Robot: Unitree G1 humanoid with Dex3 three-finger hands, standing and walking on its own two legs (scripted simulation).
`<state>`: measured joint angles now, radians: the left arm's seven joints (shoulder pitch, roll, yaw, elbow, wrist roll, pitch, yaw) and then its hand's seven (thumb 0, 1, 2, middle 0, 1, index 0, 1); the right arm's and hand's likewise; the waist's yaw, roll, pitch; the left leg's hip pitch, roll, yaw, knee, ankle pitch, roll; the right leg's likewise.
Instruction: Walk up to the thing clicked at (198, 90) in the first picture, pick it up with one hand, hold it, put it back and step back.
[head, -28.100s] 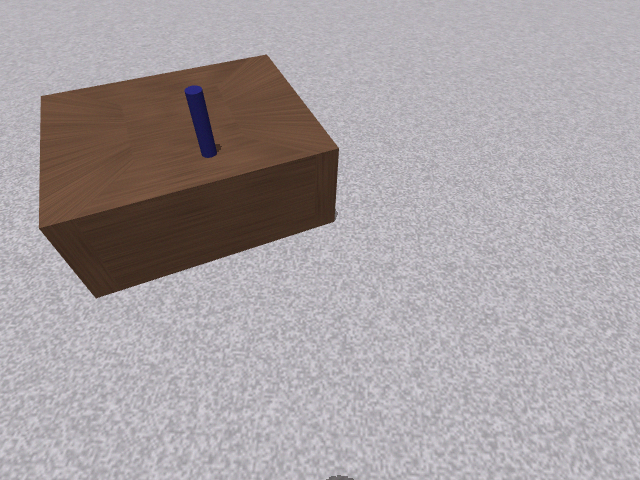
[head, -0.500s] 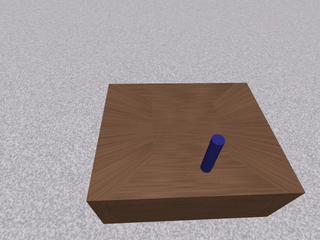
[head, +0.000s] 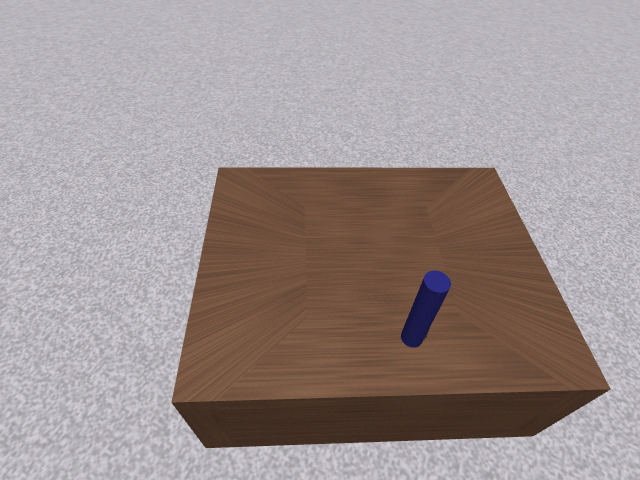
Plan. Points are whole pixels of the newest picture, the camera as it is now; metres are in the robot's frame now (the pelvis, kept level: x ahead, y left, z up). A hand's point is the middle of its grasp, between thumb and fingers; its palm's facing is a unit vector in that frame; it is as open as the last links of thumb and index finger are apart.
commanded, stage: stand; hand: right
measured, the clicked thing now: (423, 312) +0.49 -0.23 -0.27
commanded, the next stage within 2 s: step back in 0.22 s
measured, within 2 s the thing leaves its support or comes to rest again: neither
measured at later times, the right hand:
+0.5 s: hand out of the picture +0.06 -0.31 -0.18, palm faces -0.02 +0.93 -0.37, open 7.4 cm
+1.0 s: hand out of the picture -0.06 -0.30 -0.18, palm faces -0.17 +0.89 -0.42, open 7.4 cm
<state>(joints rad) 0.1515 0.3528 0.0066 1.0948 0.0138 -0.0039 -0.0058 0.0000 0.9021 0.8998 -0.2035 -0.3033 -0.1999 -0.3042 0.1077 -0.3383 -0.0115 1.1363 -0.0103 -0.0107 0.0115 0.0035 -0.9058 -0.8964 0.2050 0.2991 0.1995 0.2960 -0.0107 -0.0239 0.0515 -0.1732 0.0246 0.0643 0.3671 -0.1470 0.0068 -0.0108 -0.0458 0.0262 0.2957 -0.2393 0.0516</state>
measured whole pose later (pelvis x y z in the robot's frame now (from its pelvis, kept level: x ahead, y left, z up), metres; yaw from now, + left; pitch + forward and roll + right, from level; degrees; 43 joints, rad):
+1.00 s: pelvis -0.17 -0.04 -0.03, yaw +7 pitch -2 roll +0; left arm 0.08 0.36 0.06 0.80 0.01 0.04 0.01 0.00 0.90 0.90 -0.21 -0.30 -0.20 -0.30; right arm 0.13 -0.39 -0.04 0.92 -0.02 0.04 0.00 0.00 -0.91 -0.90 0.20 0.30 0.20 0.30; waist 0.00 -0.04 0.21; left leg -0.29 -0.04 -0.01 0.72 -0.38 0.02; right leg -0.42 -0.08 -0.09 0.71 -0.25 -0.01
